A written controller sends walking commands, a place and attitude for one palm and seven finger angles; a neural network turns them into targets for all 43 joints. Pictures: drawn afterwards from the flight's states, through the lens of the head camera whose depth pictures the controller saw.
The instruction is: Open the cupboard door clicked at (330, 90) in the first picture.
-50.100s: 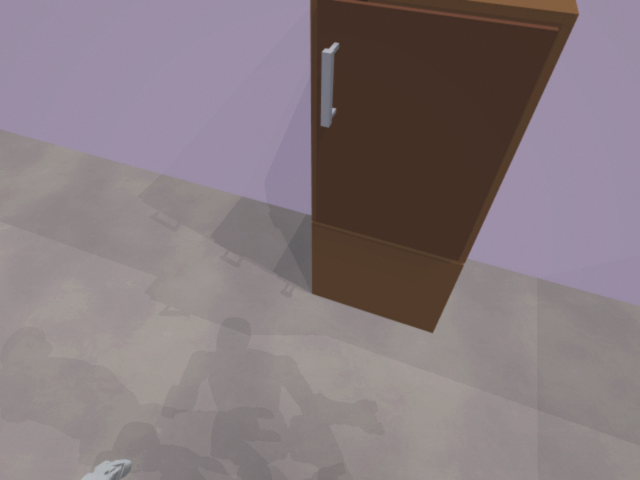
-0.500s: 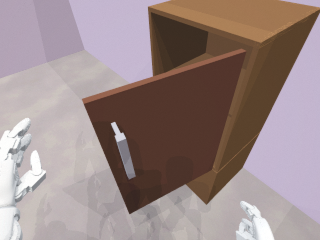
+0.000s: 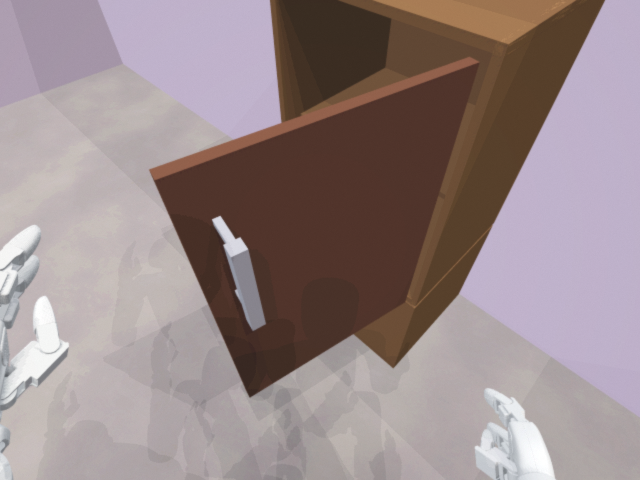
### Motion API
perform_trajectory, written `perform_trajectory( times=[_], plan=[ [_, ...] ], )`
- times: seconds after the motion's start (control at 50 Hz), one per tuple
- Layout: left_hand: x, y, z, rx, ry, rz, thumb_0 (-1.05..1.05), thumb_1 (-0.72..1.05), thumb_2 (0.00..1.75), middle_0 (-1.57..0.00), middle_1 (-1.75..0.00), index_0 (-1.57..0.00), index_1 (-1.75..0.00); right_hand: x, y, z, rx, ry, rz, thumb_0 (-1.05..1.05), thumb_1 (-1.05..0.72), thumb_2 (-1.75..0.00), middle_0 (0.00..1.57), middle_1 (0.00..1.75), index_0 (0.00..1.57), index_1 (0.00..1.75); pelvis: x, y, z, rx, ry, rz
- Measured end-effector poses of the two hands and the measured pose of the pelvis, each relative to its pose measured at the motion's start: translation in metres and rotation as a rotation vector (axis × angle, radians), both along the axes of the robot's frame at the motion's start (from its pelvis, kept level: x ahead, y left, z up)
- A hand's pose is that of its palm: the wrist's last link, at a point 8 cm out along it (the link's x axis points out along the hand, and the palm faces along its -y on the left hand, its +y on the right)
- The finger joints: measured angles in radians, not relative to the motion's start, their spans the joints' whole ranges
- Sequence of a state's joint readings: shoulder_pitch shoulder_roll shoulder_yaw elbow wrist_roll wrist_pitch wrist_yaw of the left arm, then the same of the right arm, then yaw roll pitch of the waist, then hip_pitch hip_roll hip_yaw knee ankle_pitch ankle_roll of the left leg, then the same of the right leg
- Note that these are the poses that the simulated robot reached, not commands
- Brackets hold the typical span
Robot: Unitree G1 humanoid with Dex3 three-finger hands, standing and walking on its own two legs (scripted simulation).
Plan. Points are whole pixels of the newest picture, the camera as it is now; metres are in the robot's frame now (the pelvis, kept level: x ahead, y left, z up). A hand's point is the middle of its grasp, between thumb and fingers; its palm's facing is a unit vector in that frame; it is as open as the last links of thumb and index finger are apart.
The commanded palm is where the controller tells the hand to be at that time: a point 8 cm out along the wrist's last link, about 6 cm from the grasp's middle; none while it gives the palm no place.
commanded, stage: step back with the hand held close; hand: left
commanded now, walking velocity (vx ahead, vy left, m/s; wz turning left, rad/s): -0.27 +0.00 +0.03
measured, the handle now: (239, 277) +0.32 +0.12 +0.09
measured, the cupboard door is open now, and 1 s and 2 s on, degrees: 77 77 77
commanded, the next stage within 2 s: stop stepping back and stand still in 0.82 s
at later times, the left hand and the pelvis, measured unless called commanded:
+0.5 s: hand out of the picture +0.12 +0.26 +0.15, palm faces +0.44 -0.79 -0.43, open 7.4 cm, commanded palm +0.05 +0.31 +0.17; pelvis -0.08 +0.01 -0.02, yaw +1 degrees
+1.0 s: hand out of the picture +0.05 +0.21 +0.16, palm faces +0.27 -0.80 -0.53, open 7.4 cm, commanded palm -0.01 +0.27 +0.17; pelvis -0.17 -0.03 -0.01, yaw -3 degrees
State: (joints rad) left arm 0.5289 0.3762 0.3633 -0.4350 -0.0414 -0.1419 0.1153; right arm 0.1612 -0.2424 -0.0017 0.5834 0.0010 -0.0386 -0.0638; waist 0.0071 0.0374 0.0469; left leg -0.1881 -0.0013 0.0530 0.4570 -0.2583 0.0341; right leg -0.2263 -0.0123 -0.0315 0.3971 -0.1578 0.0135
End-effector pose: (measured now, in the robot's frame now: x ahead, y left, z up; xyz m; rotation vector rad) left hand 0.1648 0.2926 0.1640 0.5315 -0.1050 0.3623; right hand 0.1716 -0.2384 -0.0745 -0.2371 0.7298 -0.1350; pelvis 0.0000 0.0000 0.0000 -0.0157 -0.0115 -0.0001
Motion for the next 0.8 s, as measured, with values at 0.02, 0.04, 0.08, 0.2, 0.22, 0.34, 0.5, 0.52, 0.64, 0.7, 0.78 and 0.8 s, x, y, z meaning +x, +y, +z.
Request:
perform_trajectory(
  times=[0.02, 0.04, 0.08, 0.2, 0.22, 0.34, 0.5, 0.52, 0.64, 0.7, 0.78, 0.8],
  plan=[
    [-0.002, 0.000, -0.001, 0.005, 0.009, -0.011, 0.01, 0.89, 0.89, -0.21, -0.30, -0.21, -0.30, -0.004, -0.001, 0.000, -0.005, 0.006, -0.011, 0.01, -0.90, -0.90, 0.20, 0.30, 0.20, 0.30, -0.002, 0.002, -0.001, 0.002, 0.002, -0.001],
    [-0.004, 0.001, -0.002, 0.011, 0.014, -0.020, 0.01, 0.89, 0.89, -0.21, -0.30, -0.21, -0.30, -0.009, -0.001, 0.000, -0.010, 0.012, -0.021, 0.01, -0.90, -0.90, 0.20, 0.30, 0.20, 0.30, -0.005, 0.003, -0.001, 0.003, 0.004, -0.001],
    [-0.010, 0.004, -0.001, 0.026, 0.012, -0.030, 0.01, 0.88, 0.89, -0.21, -0.30, -0.21, -0.30, -0.017, 0.000, -0.001, -0.018, 0.021, -0.035, 0.01, -0.90, -0.90, 0.20, 0.30, 0.20, 0.30, -0.010, 0.005, -0.003, 0.005, 0.006, -0.002],
    [-0.033, 0.015, 0.007, 0.076, -0.060, -0.017, 0.01, 0.88, 0.89, -0.21, -0.30, -0.22, -0.30, -0.039, 0.007, -0.002, -0.028, 0.017, -0.032, 0.01, -0.90, -0.90, 0.20, 0.30, 0.20, 0.30, -0.029, 0.009, -0.009, 0.014, -0.001, 0.000],
    [-0.038, 0.016, 0.008, 0.081, -0.075, -0.011, 0.01, 0.88, 0.89, -0.21, -0.30, -0.22, -0.30, -0.042, 0.009, -0.003, -0.026, 0.011, -0.027, 0.01, -0.90, -0.90, 0.20, 0.30, 0.20, 0.30, -0.033, 0.009, -0.010, 0.016, -0.005, 0.001],
    [-0.064, 0.013, 0.007, 0.081, -0.140, 0.024, 0.01, 0.88, 0.89, -0.21, -0.30, -0.21, -0.30, -0.058, 0.015, -0.012, -0.004, -0.018, 0.005, 0.01, -0.90, -0.90, 0.20, 0.30, 0.20, 0.30, -0.053, 0.005, -0.019, 0.015, -0.022, 0.009],
    [-0.085, 0.006, 0.003, 0.043, -0.206, -0.019, 0.01, 0.88, 0.89, -0.21, -0.30, -0.21, -0.30, -0.093, 0.010, -0.017, -0.040, 0.015, 0.008, 0.01, -0.90, -0.90, 0.21, 0.30, 0.20, 0.30, -0.080, 0.008, -0.025, -0.001, -0.016, 0.022],
    [-0.088, 0.007, 0.004, 0.048, -0.212, -0.028, 0.01, 0.88, 0.89, -0.21, -0.30, -0.21, -0.30, -0.098, 0.010, -0.016, -0.049, 0.017, 0.002, 0.01, -0.90, -0.90, 0.21, 0.30, 0.20, 0.30, -0.083, 0.009, -0.025, -0.004, -0.017, 0.022],
    [-0.107, 0.021, 0.023, 0.115, -0.229, 0.004, 0.01, 0.88, 0.89, -0.21, -0.30, -0.22, -0.30, -0.126, 0.014, -0.010, -0.039, 0.028, -0.024, 0.01, -0.90, -0.90, 0.20, 0.30, 0.20, 0.30, -0.097, 0.008, -0.014, -0.044, -0.001, 0.041],
    [-0.118, 0.021, 0.029, 0.102, -0.233, 0.029, 0.01, 0.88, 0.89, -0.21, -0.30, -0.21, -0.30, -0.135, 0.017, -0.006, -0.015, 0.033, -0.012, 0.01, -0.90, -0.90, 0.20, 0.30, 0.20, 0.30, -0.104, 0.003, -0.008, -0.046, 0.031, 0.020],
    [-0.124, 0.005, 0.018, 0.040, -0.179, 0.018, 0.01, 0.89, 0.89, -0.20, -0.30, -0.21, -0.30, -0.142, 0.015, -0.006, 0.011, 0.018, 0.019, 0.01, -0.90, -0.90, 0.21, 0.30, 0.20, 0.30, -0.123, -0.007, -0.005, -0.036, 0.069, -0.006],
    [-0.126, -0.002, 0.015, 0.030, -0.164, 0.002, 0.01, 0.89, 0.89, -0.20, -0.30, -0.21, -0.30, -0.144, 0.013, -0.007, 0.016, 0.012, 0.028, 0.01, -0.90, -0.90, 0.21, 0.30, 0.20, 0.30, -0.129, -0.010, -0.006, -0.030, 0.076, -0.010]
  ],
)
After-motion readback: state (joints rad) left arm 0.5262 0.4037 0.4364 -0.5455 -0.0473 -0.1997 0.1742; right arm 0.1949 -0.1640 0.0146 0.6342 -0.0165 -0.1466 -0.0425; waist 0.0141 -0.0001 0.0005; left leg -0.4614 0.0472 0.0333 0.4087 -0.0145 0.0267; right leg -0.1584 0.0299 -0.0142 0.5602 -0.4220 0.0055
